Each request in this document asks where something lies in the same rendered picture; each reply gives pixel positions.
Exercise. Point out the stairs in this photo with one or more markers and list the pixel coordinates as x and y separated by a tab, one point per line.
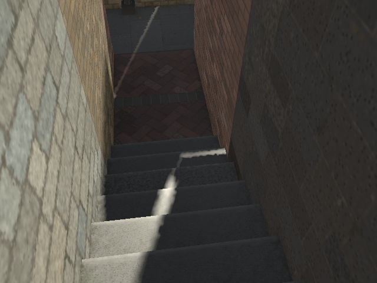
174	211

